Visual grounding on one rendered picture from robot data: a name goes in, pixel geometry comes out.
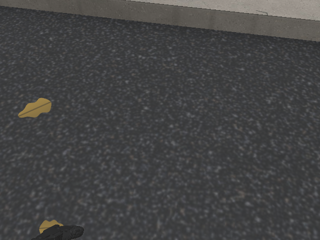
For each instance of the robot left hand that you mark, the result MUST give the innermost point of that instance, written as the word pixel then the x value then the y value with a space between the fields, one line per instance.
pixel 57 232

